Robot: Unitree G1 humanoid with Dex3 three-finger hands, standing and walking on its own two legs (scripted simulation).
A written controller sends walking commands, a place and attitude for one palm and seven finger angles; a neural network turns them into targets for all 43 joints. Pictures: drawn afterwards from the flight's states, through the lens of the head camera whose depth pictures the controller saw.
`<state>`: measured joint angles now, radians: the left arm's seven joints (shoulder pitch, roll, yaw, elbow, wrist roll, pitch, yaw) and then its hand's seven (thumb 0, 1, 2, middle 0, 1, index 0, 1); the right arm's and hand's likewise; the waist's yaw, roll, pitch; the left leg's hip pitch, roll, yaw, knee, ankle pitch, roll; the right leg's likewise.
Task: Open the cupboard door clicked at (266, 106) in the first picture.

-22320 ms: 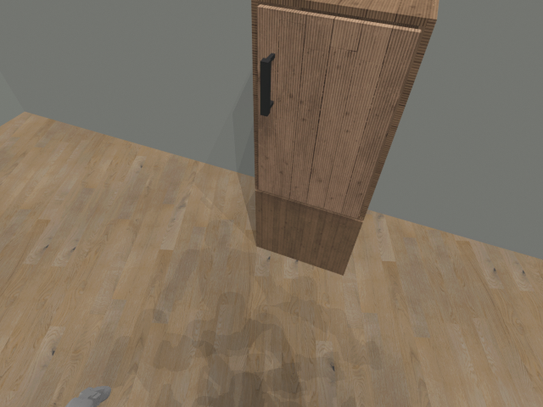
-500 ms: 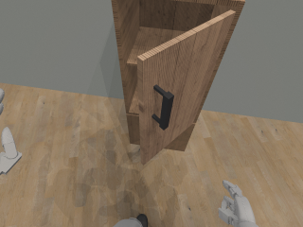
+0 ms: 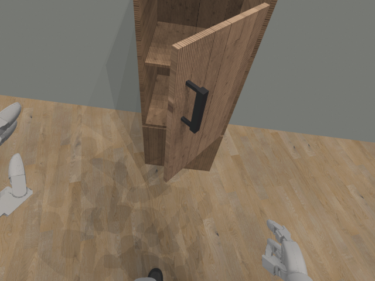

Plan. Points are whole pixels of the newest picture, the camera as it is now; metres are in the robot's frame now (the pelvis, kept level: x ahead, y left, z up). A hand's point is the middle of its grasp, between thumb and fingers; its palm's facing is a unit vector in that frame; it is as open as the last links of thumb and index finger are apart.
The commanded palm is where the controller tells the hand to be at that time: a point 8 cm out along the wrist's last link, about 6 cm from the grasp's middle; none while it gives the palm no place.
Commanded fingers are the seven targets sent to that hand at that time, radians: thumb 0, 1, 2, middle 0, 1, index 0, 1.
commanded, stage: stop stepping back and stand still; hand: left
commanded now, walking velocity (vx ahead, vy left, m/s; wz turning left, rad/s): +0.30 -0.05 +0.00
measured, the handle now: (192, 107) +0.51 +0.03 +0.05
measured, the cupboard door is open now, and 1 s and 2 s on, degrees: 51 51 51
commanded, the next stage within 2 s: let the arm hang, fingers relaxed in 1.36 s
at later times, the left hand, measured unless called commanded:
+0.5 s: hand (0, 255) +0.13 +0.25 +0.15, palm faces +0.45 -0.78 -0.43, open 7.4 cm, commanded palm +0.06 +0.29 +0.17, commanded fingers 0.00 0.90 0.90 -0.20 -0.30 -0.20 -0.30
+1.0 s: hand out of the picture +0.08 +0.26 +0.15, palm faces +0.38 -0.80 -0.46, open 7.4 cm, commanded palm +0.02 +0.30 +0.17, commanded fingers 0.00 0.90 0.90 -0.20 -0.30 -0.20 -0.30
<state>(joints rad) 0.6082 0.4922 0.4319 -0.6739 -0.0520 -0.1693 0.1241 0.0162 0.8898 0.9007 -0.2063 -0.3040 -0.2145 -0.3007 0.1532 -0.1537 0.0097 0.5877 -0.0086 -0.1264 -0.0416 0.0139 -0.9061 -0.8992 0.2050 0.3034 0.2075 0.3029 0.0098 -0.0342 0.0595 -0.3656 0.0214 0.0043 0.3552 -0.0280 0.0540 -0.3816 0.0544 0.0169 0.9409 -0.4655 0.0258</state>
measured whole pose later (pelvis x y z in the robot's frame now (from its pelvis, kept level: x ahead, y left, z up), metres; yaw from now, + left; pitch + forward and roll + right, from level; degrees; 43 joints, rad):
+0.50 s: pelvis -0.07 -0.02 -0.02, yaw +1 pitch -1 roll +2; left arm 0.50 0.41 0.41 -0.45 -0.04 -0.16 0.15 0.01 0.89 0.90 -0.21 -0.30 -0.21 -0.30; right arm 0.26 -0.24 -0.01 0.66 0.00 -0.13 -0.09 0.02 -0.91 -0.90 0.20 0.30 0.20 0.30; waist -0.03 -0.05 -0.03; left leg -0.28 0.02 0.07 0.58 -0.28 -0.01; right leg -0.17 -0.02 -0.05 0.66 -0.43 -0.01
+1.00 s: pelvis -0.12 +0.00 +0.00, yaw +0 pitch -1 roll -1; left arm 0.55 0.40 0.38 -0.49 -0.03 -0.19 0.12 0.02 0.89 0.90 -0.21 -0.30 -0.21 -0.30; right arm 0.19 -0.19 0.03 0.62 -0.02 -0.15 -0.07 0.01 -0.91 -0.90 0.21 0.30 0.21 0.30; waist 0.01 -0.01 0.03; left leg -0.28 0.01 0.03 0.44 -0.14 0.02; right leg -0.13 0.01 -0.04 0.41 -0.27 -0.01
